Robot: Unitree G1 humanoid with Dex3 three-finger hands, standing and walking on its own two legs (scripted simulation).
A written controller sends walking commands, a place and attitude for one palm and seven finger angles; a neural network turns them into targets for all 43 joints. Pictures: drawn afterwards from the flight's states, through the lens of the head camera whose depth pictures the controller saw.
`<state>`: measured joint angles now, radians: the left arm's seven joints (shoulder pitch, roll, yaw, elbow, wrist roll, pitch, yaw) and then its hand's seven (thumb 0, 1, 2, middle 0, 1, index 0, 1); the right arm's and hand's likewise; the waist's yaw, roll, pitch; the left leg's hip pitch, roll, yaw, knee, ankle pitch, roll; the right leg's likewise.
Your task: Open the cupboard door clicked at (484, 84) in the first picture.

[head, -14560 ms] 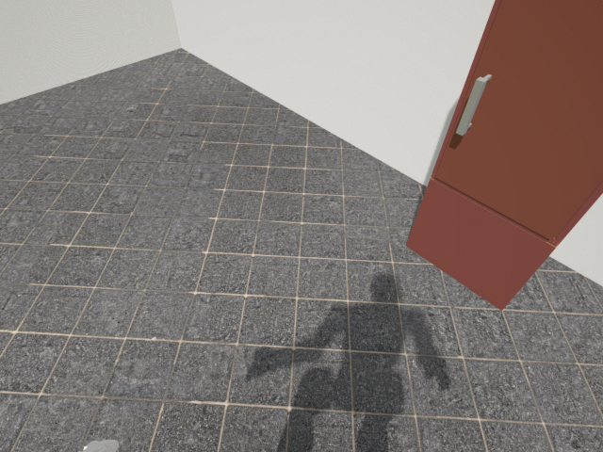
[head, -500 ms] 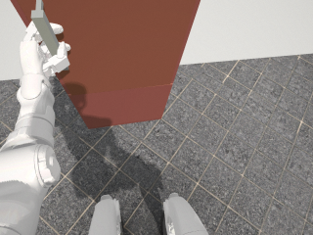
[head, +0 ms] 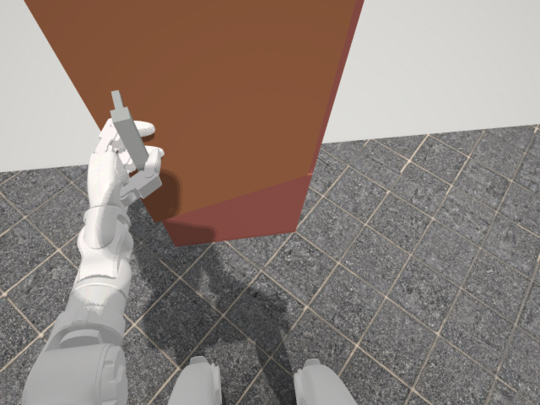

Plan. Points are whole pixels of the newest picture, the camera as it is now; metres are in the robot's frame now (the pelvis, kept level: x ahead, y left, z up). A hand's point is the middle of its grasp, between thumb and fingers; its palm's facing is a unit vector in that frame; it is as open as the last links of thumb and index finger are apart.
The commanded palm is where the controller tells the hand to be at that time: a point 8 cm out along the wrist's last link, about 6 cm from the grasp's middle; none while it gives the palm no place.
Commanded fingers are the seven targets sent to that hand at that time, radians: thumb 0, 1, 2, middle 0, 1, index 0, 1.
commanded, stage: pull the door open along its arc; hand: left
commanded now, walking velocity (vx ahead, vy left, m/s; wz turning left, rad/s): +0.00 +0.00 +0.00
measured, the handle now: (136, 143) +0.50 +0.19 +0.05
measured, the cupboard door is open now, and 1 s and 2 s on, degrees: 13 41 45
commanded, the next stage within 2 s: open thumb and fingers to let go in 0.66 s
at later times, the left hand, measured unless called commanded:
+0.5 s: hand (213, 232) +0.35 +0.07 +0.05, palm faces +0.45 -0.89 -0.01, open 6.4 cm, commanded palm +0.27 +0.10 +0.04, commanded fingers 0.00 0.90 0.90 -0.40 -1.35 -0.40 -1.35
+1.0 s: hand (237, 247) +0.33 +0.03 +0.04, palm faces +0.43 -0.90 -0.04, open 6.9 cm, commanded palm +0.27 +0.07 +0.04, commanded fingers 0.00 -0.01 0.51 -0.34 -1.25 -0.34 -1.25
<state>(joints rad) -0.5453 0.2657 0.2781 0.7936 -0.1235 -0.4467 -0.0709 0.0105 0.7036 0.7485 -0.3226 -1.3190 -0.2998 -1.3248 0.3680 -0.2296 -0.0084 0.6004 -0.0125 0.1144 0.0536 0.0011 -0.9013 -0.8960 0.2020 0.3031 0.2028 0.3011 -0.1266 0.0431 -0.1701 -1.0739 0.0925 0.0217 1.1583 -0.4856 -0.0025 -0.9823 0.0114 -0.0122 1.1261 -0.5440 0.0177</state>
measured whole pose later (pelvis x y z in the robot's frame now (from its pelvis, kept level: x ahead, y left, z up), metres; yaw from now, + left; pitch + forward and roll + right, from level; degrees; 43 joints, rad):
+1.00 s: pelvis +0.00 -0.06 +0.00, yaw +6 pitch +17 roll +1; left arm -0.10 -0.13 -0.18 0.41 0.10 -0.37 0.61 0.01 0.51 0.73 -0.36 -1.31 -0.38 -1.32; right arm 0.17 -0.18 -0.02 0.62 -0.10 -0.03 0.03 0.01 -0.90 -0.90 0.20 0.30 0.20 0.30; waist -0.01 0.04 -0.18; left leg -0.94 0.05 -0.05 1.10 -0.45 -0.07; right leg -0.86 -0.02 -0.08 1.16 -0.60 -0.06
